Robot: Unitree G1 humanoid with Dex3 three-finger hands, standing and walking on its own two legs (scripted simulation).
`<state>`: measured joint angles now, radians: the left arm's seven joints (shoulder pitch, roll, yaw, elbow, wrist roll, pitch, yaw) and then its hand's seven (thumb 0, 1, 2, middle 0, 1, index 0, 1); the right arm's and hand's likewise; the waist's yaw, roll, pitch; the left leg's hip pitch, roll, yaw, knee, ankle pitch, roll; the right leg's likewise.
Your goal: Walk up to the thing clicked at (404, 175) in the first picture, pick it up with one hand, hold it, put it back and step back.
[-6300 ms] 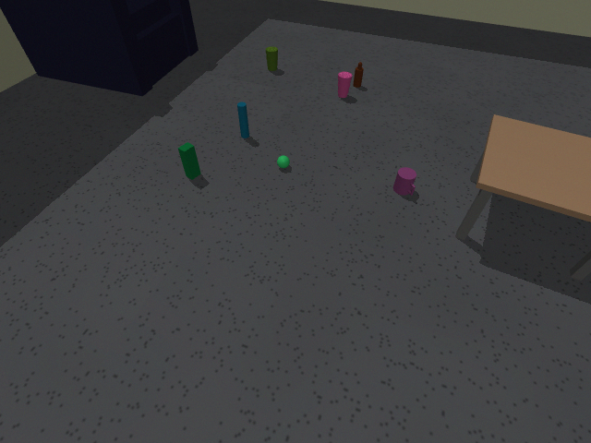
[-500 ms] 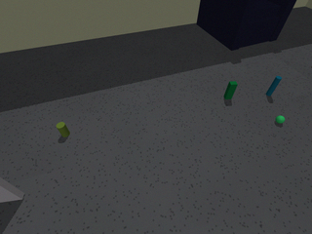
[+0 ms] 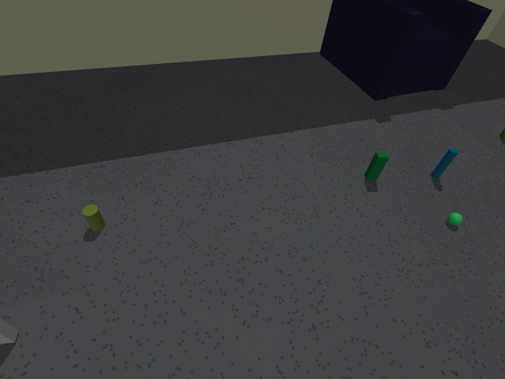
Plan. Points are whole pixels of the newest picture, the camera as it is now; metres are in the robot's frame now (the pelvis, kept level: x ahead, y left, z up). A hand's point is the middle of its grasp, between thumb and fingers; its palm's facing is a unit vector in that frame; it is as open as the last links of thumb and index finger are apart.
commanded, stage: walk up
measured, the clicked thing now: out of the picture +0.39 -1.43 -0.71
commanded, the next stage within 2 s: none
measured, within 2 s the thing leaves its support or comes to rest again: neither
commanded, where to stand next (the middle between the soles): +0.50 -0.08 m, yaw -3 degrees
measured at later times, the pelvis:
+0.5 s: pelvis +0.20 -0.06 +0.00, yaw -4 degrees
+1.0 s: pelvis +0.40 -0.01 +0.01, yaw -31 degrees
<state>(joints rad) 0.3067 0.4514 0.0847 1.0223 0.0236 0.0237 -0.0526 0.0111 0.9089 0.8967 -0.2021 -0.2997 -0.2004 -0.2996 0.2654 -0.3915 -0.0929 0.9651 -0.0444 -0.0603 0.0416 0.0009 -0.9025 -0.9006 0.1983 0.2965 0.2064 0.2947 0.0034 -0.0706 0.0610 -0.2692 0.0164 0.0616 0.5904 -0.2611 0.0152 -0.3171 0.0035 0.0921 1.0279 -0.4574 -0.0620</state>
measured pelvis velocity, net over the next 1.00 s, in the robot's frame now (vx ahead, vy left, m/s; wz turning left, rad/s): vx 0.40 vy -0.01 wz -0.54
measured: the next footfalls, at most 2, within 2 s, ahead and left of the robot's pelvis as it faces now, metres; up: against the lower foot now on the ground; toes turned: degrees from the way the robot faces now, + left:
right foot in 0.34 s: +0.29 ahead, -0.18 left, +0.00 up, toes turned -7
left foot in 0.84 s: +0.51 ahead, +0.06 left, +0.00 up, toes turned -29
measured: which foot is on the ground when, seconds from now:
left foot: down 0.00-0.38, up 0.40-0.82, down 0.84-1.00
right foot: up 0.00-0.32, down 0.34-0.84, up 0.86-1.00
